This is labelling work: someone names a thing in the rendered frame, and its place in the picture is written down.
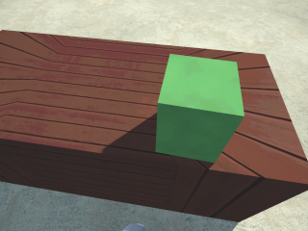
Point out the pedestal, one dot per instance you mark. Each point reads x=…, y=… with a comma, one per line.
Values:
x=79, y=115

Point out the carton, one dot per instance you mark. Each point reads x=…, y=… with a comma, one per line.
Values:
x=200, y=107

